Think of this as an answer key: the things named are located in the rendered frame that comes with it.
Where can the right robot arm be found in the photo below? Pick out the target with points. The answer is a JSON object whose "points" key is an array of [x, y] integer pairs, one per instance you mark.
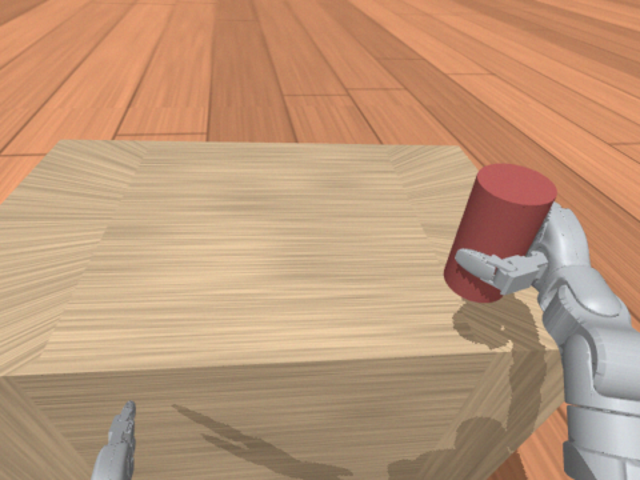
{"points": [[600, 355]]}

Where can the can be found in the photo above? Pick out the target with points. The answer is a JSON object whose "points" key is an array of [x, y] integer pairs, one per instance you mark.
{"points": [[505, 210]]}

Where can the left robot hand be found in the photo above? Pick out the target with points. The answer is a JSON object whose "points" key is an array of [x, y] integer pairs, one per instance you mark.
{"points": [[115, 460]]}

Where can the right robot hand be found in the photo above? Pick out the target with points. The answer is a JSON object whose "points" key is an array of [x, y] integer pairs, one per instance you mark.
{"points": [[560, 242]]}

